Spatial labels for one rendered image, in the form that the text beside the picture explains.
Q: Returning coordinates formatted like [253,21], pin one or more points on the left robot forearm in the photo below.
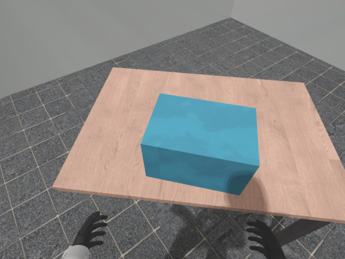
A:
[76,252]

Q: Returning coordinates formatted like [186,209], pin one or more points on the robot right hand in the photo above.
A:
[272,248]

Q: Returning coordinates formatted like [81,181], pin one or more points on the carton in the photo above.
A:
[201,143]

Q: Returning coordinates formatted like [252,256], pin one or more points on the table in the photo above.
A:
[300,173]

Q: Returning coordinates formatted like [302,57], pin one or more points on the robot left hand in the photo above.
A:
[85,233]

